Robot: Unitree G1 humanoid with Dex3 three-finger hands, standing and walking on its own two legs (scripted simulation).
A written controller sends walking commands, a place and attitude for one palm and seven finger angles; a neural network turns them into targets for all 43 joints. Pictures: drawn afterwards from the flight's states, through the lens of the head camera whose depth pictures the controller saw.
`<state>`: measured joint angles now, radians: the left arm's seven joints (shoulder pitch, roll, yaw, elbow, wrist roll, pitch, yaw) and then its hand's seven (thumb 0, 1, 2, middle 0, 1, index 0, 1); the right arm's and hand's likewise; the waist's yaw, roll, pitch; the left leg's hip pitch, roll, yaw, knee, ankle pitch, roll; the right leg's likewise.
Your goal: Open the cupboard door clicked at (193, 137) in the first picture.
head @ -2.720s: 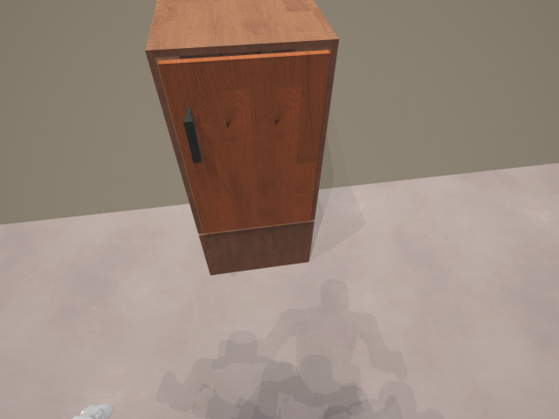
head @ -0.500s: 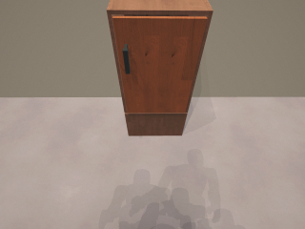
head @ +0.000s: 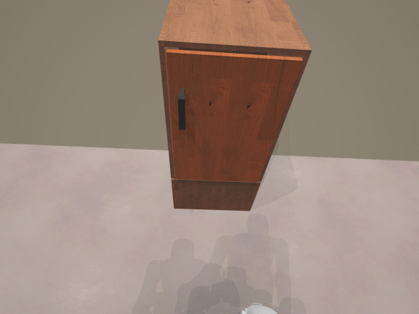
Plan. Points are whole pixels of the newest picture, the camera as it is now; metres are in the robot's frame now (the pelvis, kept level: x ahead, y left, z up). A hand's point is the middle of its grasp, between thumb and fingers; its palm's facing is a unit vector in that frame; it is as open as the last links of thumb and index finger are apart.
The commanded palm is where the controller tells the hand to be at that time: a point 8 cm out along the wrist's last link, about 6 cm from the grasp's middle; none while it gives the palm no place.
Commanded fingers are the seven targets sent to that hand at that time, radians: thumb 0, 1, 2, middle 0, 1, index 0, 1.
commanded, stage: take the last steps up to it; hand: left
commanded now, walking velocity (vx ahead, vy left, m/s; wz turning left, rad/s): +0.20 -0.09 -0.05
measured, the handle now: (182, 109) +0.69 +0.12 -0.04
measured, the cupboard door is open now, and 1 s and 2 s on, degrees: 0 0 0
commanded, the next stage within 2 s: come to a stop and stand still in 0.12 s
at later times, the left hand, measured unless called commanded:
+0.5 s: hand (150, 295) +0.19 +0.14 -0.20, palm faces +0.06 -0.98 -0.18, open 7.3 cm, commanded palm none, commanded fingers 0.00 0.90 0.90 -0.20 -0.30 -0.20 -0.30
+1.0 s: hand (162, 312) +0.16 +0.10 -0.18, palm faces +0.04 -0.97 -0.24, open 7.4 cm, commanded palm none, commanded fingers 0.00 0.90 0.90 -0.20 -0.30 -0.20 -0.30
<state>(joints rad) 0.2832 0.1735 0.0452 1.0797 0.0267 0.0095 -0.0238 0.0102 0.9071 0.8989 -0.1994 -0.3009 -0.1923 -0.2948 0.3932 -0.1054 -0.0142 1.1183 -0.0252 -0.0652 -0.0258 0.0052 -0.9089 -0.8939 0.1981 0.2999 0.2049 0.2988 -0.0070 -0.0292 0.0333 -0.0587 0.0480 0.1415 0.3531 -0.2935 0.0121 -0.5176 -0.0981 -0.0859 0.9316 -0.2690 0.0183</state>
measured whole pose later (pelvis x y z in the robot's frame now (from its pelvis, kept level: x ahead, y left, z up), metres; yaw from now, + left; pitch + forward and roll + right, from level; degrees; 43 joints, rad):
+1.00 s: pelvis +0.11 -0.08 -0.02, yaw +0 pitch -2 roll +0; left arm 0.27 0.16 0.00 0.95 0.02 0.01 0.04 0.01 0.90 0.90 -0.20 -0.30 -0.20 -0.30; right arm 0.23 -0.19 -0.04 0.94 -0.02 0.02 0.00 0.01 -0.91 -0.89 0.19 0.30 0.20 0.30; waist 0.00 0.03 0.03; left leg -0.31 0.01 0.06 0.62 -0.27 0.02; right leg -0.26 0.00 -0.06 0.64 -0.34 -0.02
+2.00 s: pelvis +0.16 -0.10 -0.01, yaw +0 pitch +0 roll +1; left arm 0.43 0.17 0.01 0.59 -0.09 0.01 0.07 0.02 0.91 0.90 -0.20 -0.31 -0.20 -0.30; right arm 0.28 -0.19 0.01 0.97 0.02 -0.12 -0.06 0.01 -0.91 -0.89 0.20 0.30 0.20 0.30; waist 0.02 0.00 0.02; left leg -0.22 0.02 0.07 0.48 -0.26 -0.01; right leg -0.18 0.02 -0.05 0.50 -0.32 -0.04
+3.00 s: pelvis +0.09 -0.07 -0.09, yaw +1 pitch +15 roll -3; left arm 0.23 0.29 0.28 0.19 -0.32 -0.44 -0.34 0.00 -0.16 0.45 -0.28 -0.98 -0.27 -0.98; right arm 0.27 -0.28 -0.01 0.57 0.03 -0.21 -0.06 0.02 -0.91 -0.89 0.20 0.30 0.21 0.30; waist -0.02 0.02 -0.13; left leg -0.95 0.03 0.01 1.14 -0.45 0.03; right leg -0.86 0.00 -0.10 1.10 -0.51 -0.02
